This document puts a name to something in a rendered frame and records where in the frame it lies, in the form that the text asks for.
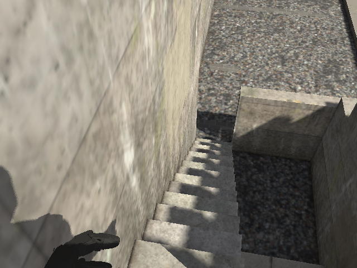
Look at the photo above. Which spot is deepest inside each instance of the stairs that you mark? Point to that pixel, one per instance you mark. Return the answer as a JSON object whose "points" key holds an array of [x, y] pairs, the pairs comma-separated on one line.
{"points": [[197, 224]]}

